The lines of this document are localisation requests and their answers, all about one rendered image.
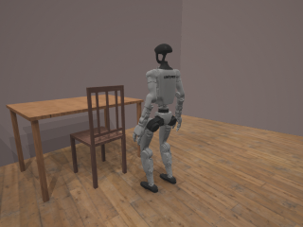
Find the robot right forearm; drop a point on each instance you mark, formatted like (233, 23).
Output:
(179, 105)

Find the left robot hand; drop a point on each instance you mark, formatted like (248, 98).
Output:
(138, 133)

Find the robot left forearm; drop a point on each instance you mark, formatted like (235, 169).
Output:
(147, 111)

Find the right robot upper arm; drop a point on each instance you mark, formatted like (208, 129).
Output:
(179, 85)

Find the robot left foot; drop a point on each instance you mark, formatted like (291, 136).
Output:
(152, 188)

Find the robot torso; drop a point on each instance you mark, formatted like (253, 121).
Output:
(165, 92)

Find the right robot hand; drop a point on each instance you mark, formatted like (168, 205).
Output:
(179, 120)

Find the chair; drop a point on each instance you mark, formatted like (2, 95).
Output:
(100, 135)

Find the table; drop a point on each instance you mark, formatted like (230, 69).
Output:
(38, 110)

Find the left robot upper arm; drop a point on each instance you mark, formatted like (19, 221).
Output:
(151, 77)

